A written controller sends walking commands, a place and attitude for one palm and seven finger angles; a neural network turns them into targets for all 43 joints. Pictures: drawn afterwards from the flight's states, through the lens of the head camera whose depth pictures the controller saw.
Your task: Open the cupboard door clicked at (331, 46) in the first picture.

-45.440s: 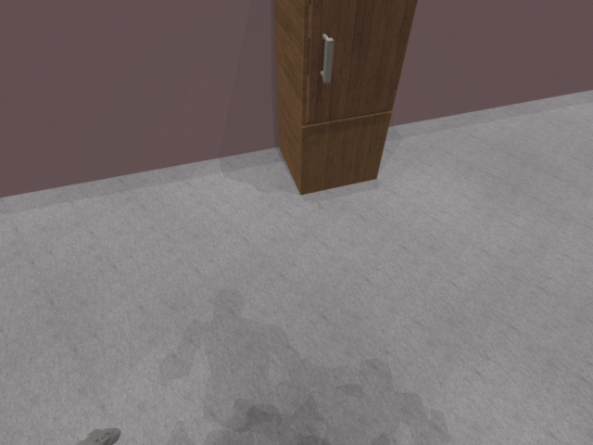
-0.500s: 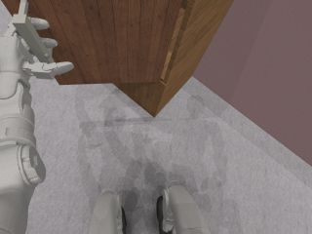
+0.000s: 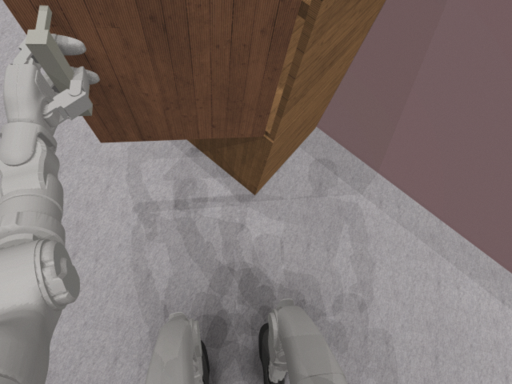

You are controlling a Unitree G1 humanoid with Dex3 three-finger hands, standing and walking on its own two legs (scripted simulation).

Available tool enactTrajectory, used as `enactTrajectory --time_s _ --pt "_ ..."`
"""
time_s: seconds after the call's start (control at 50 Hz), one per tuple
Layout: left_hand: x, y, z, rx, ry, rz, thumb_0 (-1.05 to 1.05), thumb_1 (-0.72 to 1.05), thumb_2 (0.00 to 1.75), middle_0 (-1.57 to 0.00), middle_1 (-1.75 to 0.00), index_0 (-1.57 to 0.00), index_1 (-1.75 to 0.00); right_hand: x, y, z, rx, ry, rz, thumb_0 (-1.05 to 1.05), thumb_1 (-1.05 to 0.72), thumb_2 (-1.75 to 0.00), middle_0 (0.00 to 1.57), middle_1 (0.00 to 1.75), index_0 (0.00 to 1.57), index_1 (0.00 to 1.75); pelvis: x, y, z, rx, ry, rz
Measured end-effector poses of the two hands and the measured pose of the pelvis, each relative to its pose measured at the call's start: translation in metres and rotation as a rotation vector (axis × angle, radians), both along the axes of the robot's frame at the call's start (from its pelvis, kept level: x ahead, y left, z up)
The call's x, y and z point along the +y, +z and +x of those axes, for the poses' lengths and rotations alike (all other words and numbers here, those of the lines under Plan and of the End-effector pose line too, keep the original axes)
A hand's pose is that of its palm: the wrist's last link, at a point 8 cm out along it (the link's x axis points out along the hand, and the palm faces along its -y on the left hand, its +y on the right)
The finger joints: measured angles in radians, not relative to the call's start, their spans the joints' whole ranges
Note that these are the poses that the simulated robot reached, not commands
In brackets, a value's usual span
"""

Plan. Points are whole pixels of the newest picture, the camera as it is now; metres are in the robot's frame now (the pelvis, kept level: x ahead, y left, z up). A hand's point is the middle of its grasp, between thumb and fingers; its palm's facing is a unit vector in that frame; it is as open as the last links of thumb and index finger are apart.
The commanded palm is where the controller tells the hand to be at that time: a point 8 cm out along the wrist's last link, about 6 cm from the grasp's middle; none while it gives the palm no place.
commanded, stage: pull the door open along its arc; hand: left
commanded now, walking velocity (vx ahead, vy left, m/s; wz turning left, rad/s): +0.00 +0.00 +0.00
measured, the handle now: (66, 66) +0.57 +0.23 +0.04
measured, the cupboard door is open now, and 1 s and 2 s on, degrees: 46 85 92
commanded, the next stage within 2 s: open thumb and fingers to let go in 1.06 s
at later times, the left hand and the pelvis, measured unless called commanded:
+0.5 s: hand (96, 150) +0.44 +0.18 +0.04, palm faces +0.12 -0.99 +0.05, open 5.9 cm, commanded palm +0.38 +0.23 +0.04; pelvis +0.02 +0.00 +0.02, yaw +0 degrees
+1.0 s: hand (172, 221) +0.34 +0.09 +0.04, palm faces +0.43 -0.90 +0.00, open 6.0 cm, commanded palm +0.27 +0.11 +0.04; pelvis +0.01 -0.03 +0.03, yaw +4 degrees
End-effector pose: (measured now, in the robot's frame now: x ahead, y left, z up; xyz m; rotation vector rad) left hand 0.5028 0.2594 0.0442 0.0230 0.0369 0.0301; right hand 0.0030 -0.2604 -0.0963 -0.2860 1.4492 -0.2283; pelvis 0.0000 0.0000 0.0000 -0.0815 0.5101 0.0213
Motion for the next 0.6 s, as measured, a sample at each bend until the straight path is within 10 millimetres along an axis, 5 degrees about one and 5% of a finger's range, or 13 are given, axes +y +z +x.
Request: enactTrajectory --time_s 0.16,0.3,0.44,0.6 --pt "0.000 0.000 -0.003 -0.005 -0.009 -0.001 0.01 0.75 0.81 -0.37 -1.35 -0.36 -1.35 -0.002 0.002 0.004 -0.014 -0.011 -0.001 0.01 -0.90 -0.89 0.20 0.30 0.20 0.30 -0.001 0.002 0.002 -0.004 -0.007 0.003" --pt "-0.004 -0.001 -0.025 -0.011 -0.021 -0.005 0.01 0.74 0.76 -0.37 -1.35 -0.36 -1.35 0.000 0.006 0.022 -0.058 -0.019 0.026 0.01 -0.91 -0.89 0.20 0.30 0.20 0.30 0.000 0.010 0.009 -0.020 -0.016 0.014" --pt "-0.016 -0.001 -0.071 -0.010 -0.032 -0.018 0.01 0.71 0.72 -0.37 -1.35 -0.36 -1.35 0.004 0.015 0.062 -0.164 0.010 0.058 0.01 -0.91 -0.89 0.20 0.30 0.20 0.30 0.000 0.022 0.017 -0.053 -0.015 0.026" --pt "-0.051 -0.004 -0.122 -0.041 0.264 -0.061 0.00 0.69 0.74 -0.37 -1.35 -0.37 -1.34 0.013 0.014 0.123 -0.318 0.126 0.103 0.01 -0.91 -0.90 0.20 0.30 0.20 0.30 -0.003 0.024 0.019 -0.084 -0.010 0.044"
